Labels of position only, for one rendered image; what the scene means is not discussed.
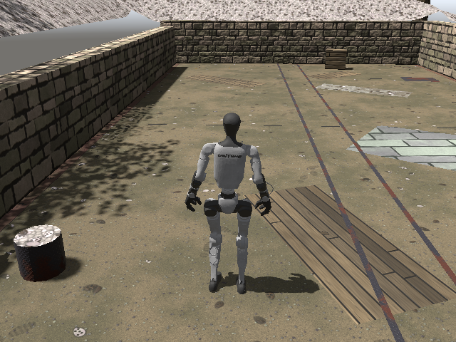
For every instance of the right robot upper arm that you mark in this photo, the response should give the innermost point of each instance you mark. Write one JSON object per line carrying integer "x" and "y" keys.
{"x": 255, "y": 163}

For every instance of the left robot upper arm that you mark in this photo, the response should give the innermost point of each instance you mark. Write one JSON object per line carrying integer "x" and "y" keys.
{"x": 207, "y": 150}

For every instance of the robot shin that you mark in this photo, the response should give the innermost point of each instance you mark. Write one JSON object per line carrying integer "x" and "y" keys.
{"x": 214, "y": 257}
{"x": 242, "y": 260}

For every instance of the right robot shin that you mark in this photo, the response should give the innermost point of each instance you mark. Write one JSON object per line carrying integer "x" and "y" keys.
{"x": 242, "y": 260}

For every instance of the left robot forearm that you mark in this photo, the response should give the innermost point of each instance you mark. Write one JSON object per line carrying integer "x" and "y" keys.
{"x": 195, "y": 185}

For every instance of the left robot hand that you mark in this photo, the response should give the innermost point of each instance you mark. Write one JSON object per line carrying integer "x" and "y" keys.
{"x": 193, "y": 201}

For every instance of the right robot forearm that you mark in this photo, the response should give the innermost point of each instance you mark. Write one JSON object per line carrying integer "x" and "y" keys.
{"x": 263, "y": 191}

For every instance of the right robot hand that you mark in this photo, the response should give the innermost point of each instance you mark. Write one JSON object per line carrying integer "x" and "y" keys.
{"x": 264, "y": 204}

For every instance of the left robot shin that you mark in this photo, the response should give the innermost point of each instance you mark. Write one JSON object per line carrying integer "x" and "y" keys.
{"x": 214, "y": 257}

